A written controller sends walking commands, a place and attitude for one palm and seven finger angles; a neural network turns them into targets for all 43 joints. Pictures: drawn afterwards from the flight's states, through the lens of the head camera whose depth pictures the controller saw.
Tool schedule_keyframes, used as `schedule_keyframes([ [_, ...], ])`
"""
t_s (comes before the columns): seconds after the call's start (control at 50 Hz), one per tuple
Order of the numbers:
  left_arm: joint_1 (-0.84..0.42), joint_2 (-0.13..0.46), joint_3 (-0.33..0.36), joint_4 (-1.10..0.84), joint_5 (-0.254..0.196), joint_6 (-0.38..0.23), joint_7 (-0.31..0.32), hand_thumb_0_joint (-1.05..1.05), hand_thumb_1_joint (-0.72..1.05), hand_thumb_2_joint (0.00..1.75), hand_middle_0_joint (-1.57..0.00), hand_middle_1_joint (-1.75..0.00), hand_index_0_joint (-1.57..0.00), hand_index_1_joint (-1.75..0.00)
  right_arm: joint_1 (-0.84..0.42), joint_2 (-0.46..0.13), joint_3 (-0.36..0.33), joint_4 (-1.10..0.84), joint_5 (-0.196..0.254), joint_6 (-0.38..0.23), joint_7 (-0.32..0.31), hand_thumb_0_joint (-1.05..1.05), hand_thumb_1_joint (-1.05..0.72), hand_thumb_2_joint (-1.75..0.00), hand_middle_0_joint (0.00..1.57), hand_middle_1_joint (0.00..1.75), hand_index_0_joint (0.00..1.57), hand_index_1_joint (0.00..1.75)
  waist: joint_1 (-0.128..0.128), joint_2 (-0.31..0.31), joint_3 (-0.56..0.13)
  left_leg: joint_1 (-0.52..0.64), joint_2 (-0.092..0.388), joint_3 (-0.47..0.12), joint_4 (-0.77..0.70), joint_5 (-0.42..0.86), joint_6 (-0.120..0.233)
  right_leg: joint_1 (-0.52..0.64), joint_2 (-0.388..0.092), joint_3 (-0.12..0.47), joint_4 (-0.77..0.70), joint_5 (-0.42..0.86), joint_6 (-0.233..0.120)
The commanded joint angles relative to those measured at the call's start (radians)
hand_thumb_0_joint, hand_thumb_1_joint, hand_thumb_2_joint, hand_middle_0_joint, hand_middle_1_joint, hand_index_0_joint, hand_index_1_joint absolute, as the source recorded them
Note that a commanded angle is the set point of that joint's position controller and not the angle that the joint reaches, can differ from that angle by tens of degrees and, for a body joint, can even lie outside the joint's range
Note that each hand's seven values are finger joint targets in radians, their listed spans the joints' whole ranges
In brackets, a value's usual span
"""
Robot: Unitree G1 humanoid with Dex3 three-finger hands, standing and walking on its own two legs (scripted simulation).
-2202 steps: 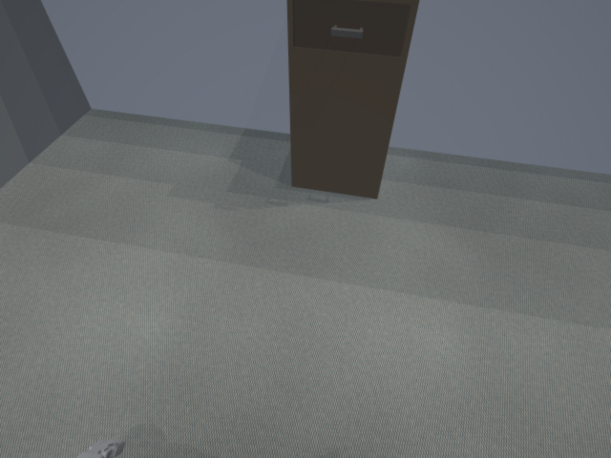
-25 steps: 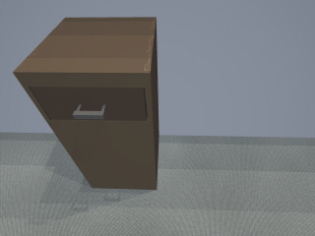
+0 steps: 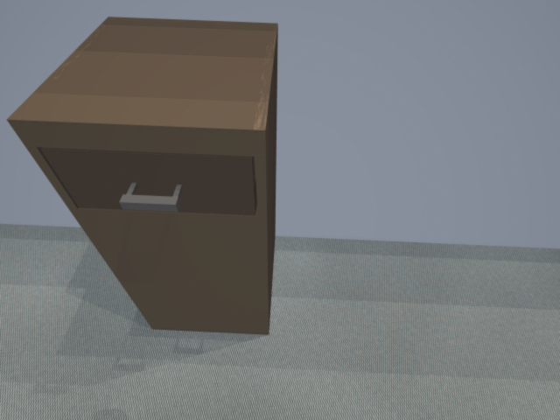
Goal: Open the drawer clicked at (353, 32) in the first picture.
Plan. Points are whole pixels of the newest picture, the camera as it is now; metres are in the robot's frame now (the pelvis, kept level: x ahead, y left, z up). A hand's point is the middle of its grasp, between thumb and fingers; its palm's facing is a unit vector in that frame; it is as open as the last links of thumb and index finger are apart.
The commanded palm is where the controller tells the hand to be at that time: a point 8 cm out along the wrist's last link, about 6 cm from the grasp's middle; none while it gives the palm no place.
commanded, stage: shuffle to correct the standing spot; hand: left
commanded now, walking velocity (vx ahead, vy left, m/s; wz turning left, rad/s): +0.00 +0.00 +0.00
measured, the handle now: (153, 195) +0.49 +0.28 +0.00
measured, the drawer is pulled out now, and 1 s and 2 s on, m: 0.00 0.00 0.00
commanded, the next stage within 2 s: come to a stop and stand still in 0.36 s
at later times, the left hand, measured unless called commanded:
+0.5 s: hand out of the picture +0.02 +0.23 -0.18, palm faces +0.08 -0.96 -0.25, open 7.3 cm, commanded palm none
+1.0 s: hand out of the picture -0.01 +0.19 -0.18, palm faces +0.00 -0.98 -0.18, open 7.3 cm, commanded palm none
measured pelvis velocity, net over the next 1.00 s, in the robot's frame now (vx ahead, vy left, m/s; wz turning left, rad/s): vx -0.01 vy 0.02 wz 0.01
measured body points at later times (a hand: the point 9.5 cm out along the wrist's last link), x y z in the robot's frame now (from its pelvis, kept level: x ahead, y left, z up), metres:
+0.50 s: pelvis -0.01 +0.03 -0.01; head +0.02 +0.04 +0.44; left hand +0.01 +0.28 -0.16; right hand +0.04 -0.21 -0.16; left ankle +0.00 +0.13 -0.74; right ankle -0.03 -0.10 -0.72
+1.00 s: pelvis -0.01 +0.02 +0.00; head +0.01 +0.03 +0.44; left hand -0.01 +0.24 -0.17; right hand -0.02 -0.19 -0.16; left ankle +0.00 +0.13 -0.74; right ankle -0.06 -0.07 -0.74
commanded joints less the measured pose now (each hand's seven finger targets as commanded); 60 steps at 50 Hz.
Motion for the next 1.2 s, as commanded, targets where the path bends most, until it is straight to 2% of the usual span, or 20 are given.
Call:
schedule_keyframes([
  [0.0,0.062,0.115,0.019,-0.029,0.001,-0.011,0.008,0.0,0.9,0.9,-0.2,-0.3,-0.2,-0.3,0.05,-0.102,-0.023,-0.025,0.005,-0.017,-0.006,0.0,-0.9,-0.9,0.2,0.3,0.2,0.3,-0.004,0.012,0.013,0.026,0.065,-0.06,-0.077,0.144,0.043,-0.05,-0.085,0.084,-0.103,0.214,-0.027],
  [0.08,0.065,0.112,0.02,-0.027,0.002,-0.012,0.009,0.0,0.9,0.9,-0.2,-0.3,-0.2,-0.3,0.047,-0.1,-0.022,-0.02,0.004,-0.018,-0.006,0.0,-0.9,-0.9,0.2,0.3,0.2,0.3,-0.003,0.009,0.01,0.038,0.067,-0.062,-0.078,0.172,0.043,-0.045,-0.086,0.08,-0.103,0.24,-0.027],
  [0.2,0.062,0.162,0.051,-0.067,0.004,-0.001,0.021,0.0,0.9,0.9,-0.2,-0.3,-0.2,-0.3,0.033,-0.116,-0.04,-0.063,0.005,0.002,-0.006,0.0,-0.9,-0.9,0.2,0.3,0.2,0.3,0.013,-0.003,-0.032,-0.006,0.05,-0.03,0.016,0.273,0.03,0.001,-0.147,0.13,-0.026,0.466,-0.058],
  [0.34,0.028,0.227,0.094,-0.118,0.016,0.022,0.032,0.0,0.9,0.9,-0.2,-0.3,-0.2,-0.3,0.007,-0.102,-0.063,-0.133,0.0,0.03,0.003,0.0,-0.9,-0.9,0.2,0.3,0.2,0.3,0.018,-0.163,0.002,-0.143,-0.01,0.003,0.156,-0.096,0.004,-0.015,-0.331,0.277,-0.063,0.544,-0.167],
  [0.38,-0.021,0.227,0.098,-0.145,0.014,0.028,0.027,0.0,0.9,0.9,-0.2,-0.3,-0.2,-0.3,0.045,-0.108,-0.066,-0.129,0.001,0.026,0.008,0.0,-0.9,-0.9,0.2,0.3,0.2,0.3,-0.007,-0.137,-0.011,-0.033,0.003,0.002,0.028,0.054,0.013,-0.095,-0.272,0.198,-0.004,0.462,-0.121],
  [0.4,-0.033,0.213,0.097,-0.161,0.012,0.033,0.023,0.0,0.9,0.9,-0.2,-0.3,-0.2,-0.3,0.061,-0.136,-0.069,-0.126,-0.002,0.023,0.008,0.0,-0.9,-0.9,0.2,0.3,0.2,0.3,-0.012,-0.056,-0.031,0.041,0.044,-0.029,-0.004,0.212,0.03,-0.148,-0.198,0.129,0.054,0.357,-0.084],
  [0.44,-0.06,0.135,0.083,-0.18,0.012,0.05,0.022,0.0,0.9,0.9,-0.2,-0.3,-0.2,-0.3,0.068,-0.203,-0.083,-0.138,-0.012,0.027,0.009,0.0,-0.9,-0.9,0.2,0.3,0.2,0.3,-0.016,0.303,-0.023,0.048,0.248,-0.238,-0.148,0.458,0.168,-0.262,-0.022,-0.075,0.369,-0.241,-0.007],
  [0.48,-0.06,0.112,0.075,-0.17,0.01,0.054,0.02,0.0,0.9,0.9,-0.2,-0.3,-0.2,-0.3,0.034,-0.184,-0.073,-0.159,-0.012,0.022,-0.001,0.0,-0.9,-0.9,0.2,0.3,0.2,0.3,-0.01,0.158,-0.036,-0.032,0.274,-0.268,-0.193,0.278,0.247,-0.272,-0.043,-0.002,0.6,-0.259,-0.02],
  [0.54,-0.006,0.073,0.055,-0.14,0.017,0.042,0.003,0.0,0.9,0.9,-0.2,-0.3,-0.2,-0.3,-0.025,-0.144,-0.055,-0.169,-0.015,0.0,-0.001,0.0,-0.9,-0.9,0.2,0.3,0.2,0.3,0.022,0.084,-0.047,-0.059,0.214,-0.204,-0.223,0.143,0.216,-0.216,-0.073,-0.028,0.476,-0.147,-0.003],
  [0.6,-0.028,0.068,0.039,-0.131,0.014,0.029,-0.005,0.0,0.9,0.9,-0.2,-0.3,-0.2,-0.3,0.037,-0.154,-0.055,-0.127,-0.017,-0.009,-0.004,0.0,-0.9,-0.9,0.2,0.3,0.2,0.3,-0.015,0.112,-0.065,0.037,0.204,-0.21,-0.21,0.15,0.212,-0.149,-0.056,-0.048,0.213,-0.177,-0.001],
  [0.66,0.029,0.071,0.033,-0.094,0.012,0.014,-0.003,0.0,0.9,0.9,-0.2,-0.3,-0.2,-0.3,0.049,-0.136,-0.05,-0.092,-0.008,-0.008,-0.003,0.0,-0.9,-0.9,0.2,0.3,0.2,0.3,0.007,0.05,-0.075,0.006,0.17,-0.175,-0.139,0.102,0.154,0.002,-0.041,-0.04,-0.08,-0.019,-0.008],
  [0.72,0.041,0.137,0.03,-0.066,0.01,-0.004,0.0,0.0,0.9,0.9,-0.2,-0.3,-0.2,-0.3,0.017,-0.085,-0.028,-0.089,0.0,-0.014,0.008,0.0,-0.9,-0.9,0.2,0.3,0.2,0.3,-0.002,-0.096,-0.005,-0.079,0.025,-0.033,-0.053,-0.025,0.053,0.005,-0.186,0.141,-0.191,0.03,-0.076],
  [0.74,0.028,0.14,0.033,-0.067,0.01,-0.01,0.001,0.0,0.9,0.9,-0.2,-0.3,-0.2,-0.3,0.023,-0.074,-0.026,-0.079,-0.003,-0.008,0.007,0.0,-0.9,-0.9,0.2,0.3,0.2,0.3,-0.013,-0.189,0.012,-0.066,0.01,-0.015,-0.026,-0.014,0.041,-0.02,-0.179,0.15,-0.206,0.065,-0.089],
  [0.8,0.018,0.107,0.022,-0.06,0.003,-0.007,0.002,0.0,0.9,0.9,-0.2,-0.3,-0.2,-0.3,0.066,-0.077,-0.016,-0.024,-0.003,-0.011,0.005,0.0,-0.9,-0.9,0.2,0.3,0.2,0.3,-0.021,-0.02,0.054,0.038,0.051,-0.049,-0.093,0.105,0.051,-0.103,-0.12,0.07,-0.162,0.075,-0.062],
  [0.82,0.107,0.119,0.015,-0.039,0.014,-0.029,0.043,0.0,0.9,0.9,-0.2,-0.3,-0.2,-0.3,-0.026,-0.139,-0.025,-0.096,0.004,-0.009,0.014,0.0,-0.9,-0.9,0.2,0.3,0.2,0.3,0.028,-0.086,0.145,-0.11,0.071,-0.055,0.092,0.068,0.028,-0.115,-0.14,0.113,-0.196,0.286,-0.007],
  [0.84,0.075,0.141,0.01,-0.055,0.01,-0.036,0.039,0.0,0.9,0.9,-0.2,-0.3,-0.2,-0.3,-0.003,-0.099,-0.014,-0.131,0.005,0.002,0.019,0.0,-0.9,-0.9,0.2,0.3,0.2,0.3,-0.031,-0.033,0.121,-0.076,0.06,-0.038,0.075,0.022,0.018,-0.129,-0.198,0.123,-0.214,0.273,-0.041],
  [0.86,0.051,0.131,0.008,-0.081,0.004,-0.04,0.037,0.0,0.9,0.9,-0.2,-0.3,-0.2,-0.3,0.068,-0.066,-0.009,-0.115,-0.006,0.003,0.018,0.0,-0.9,-0.9,0.2,0.3,0.2,0.3,-0.045,-0.059,0.044,-0.062,0.033,-0.04,0.072,0.0,0.037,-0.062,-0.179,0.111,-0.175,0.259,-0.064],
  [0.94,0.064,0.123,0.011,-0.086,-0.003,-0.034,0.029,0.0,0.9,0.9,-0.2,-0.3,-0.2,-0.3,0.102,-0.079,-0.006,-0.087,-0.005,-0.015,0.005,0.0,-0.9,-0.9,0.2,0.3,0.2,0.3,-0.022,0.07,-0.061,-0.006,0.056,-0.061,0.037,0.26,0.065,0.037,-0.116,0.035,-0.05,0.405,-0.068],
  [1.02,0.102,0.104,0.009,-0.074,-0.003,-0.021,0.025,0.0,0.9,0.9,-0.2,-0.3,-0.2,-0.3,0.087,-0.091,-0.009,-0.081,0.0,-0.011,-0.005,0.0,-0.9,-0.9,0.2,0.3,0.2,0.3,-0.012,0.0,-0.026,-0.016,0.064,-0.057,0.043,0.267,0.066,0.015,-0.112,0.036,-0.056,0.385,-0.056],
  [1.18,0.107,0.091,0.009,-0.079,0.0,-0.004,0.022,0.0,0.9,0.9,-0.2,-0.3,-0.2,-0.3,0.067,-0.093,-0.013,-0.059,0.0,-0.005,-0.006,0.0,-0.9,-0.9,0.2,0.3,0.2,0.3,-0.007,0.01,0.03,-0.026,0.073,-0.074,-0.01,0.203,0.073,-0.029,-0.095,0.031,-0.08,0.199,-0.043],
])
